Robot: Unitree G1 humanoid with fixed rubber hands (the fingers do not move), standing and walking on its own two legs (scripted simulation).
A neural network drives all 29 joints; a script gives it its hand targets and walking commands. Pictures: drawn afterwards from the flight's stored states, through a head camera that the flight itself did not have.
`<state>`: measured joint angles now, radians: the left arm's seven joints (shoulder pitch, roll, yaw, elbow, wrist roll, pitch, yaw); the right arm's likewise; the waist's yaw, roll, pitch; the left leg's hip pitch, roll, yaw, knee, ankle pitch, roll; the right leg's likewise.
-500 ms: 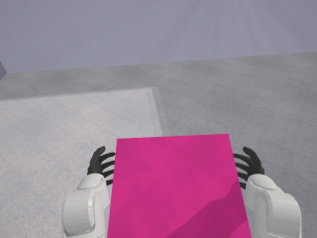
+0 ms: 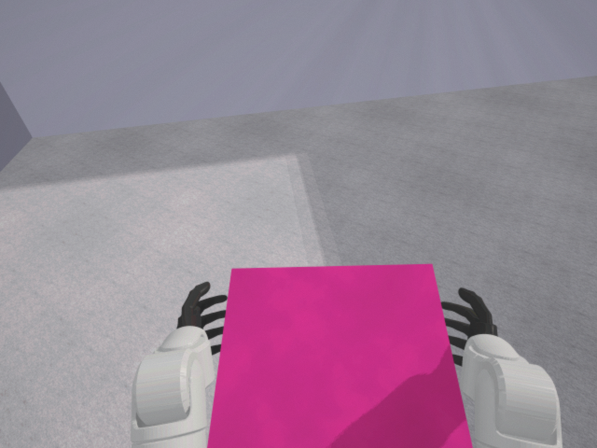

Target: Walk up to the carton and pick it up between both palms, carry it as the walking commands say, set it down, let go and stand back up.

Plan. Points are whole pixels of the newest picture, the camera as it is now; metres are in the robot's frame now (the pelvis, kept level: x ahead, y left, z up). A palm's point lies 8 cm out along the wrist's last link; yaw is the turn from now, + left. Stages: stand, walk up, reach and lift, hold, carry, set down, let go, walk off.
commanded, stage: carry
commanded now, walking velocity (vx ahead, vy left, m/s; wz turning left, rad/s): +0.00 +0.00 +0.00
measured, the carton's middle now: (333, 369) +0.26 -0.01 +0.00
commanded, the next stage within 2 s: none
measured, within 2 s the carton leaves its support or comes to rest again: neither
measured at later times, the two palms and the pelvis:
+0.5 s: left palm (211, 326) +0.29 +0.16 +0.07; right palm (474, 330) +0.28 -0.19 +0.06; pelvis +0.02 -0.02 +0.00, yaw +0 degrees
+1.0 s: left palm (215, 326) +0.30 +0.16 +0.05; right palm (467, 329) +0.29 -0.19 +0.05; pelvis +0.03 -0.02 +0.00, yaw +0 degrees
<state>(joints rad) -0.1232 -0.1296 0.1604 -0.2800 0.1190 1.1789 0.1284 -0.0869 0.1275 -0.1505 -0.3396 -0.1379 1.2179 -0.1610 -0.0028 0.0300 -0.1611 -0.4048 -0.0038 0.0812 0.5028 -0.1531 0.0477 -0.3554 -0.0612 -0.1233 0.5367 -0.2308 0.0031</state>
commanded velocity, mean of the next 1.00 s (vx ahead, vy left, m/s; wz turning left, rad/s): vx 0.00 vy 0.00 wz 0.00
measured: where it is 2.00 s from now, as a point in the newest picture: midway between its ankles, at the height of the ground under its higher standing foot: outside the picture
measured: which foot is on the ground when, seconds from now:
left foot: down 0.00-1.00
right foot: down 0.00-1.00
